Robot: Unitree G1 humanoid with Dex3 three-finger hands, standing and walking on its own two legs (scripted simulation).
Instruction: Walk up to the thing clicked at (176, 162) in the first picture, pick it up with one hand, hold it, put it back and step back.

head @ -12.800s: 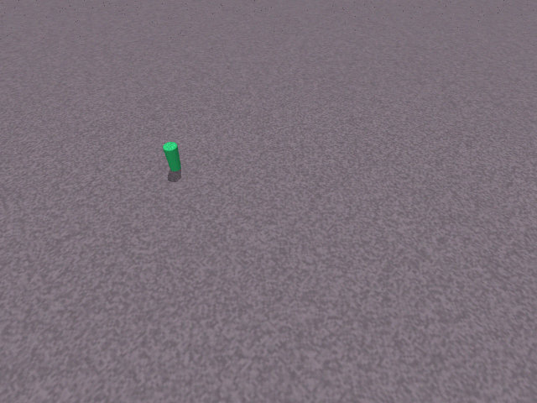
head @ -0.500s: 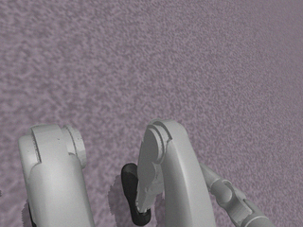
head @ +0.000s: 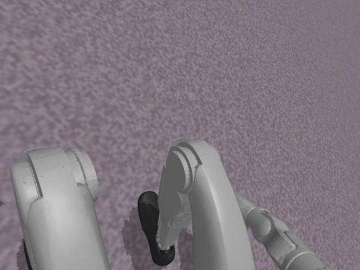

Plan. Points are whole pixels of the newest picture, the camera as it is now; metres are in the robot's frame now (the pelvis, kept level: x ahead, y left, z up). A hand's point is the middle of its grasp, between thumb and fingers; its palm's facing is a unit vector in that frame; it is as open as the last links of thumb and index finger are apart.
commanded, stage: close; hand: left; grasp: from the side
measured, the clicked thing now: out of the picture +0.36 +0.34 -0.19
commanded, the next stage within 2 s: settle in 0.44 s
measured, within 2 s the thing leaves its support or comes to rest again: leaves its support in 0.52 s
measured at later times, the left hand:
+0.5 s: hand out of the picture +0.36 +0.33 -0.16, palm faces +0.50 -0.87 +0.01, open 9.9 cm
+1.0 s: hand out of the picture +0.35 +0.34 -0.11, palm faces +0.49 -0.87 +0.01, open 10.0 cm
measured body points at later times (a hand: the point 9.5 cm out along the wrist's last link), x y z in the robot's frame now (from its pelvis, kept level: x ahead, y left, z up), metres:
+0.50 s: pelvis +0.00 +0.00 +0.00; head +0.19 +0.21 +0.35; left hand +0.33 +0.38 -0.16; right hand +0.20 -0.22 -0.02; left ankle +0.09 +0.13 -0.23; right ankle +0.14 -0.13 -0.23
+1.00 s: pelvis +0.00 +0.00 +0.01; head +0.17 +0.19 +0.38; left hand +0.32 +0.39 -0.11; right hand +0.22 -0.22 -0.02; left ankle +0.09 +0.13 -0.23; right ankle +0.14 -0.13 -0.23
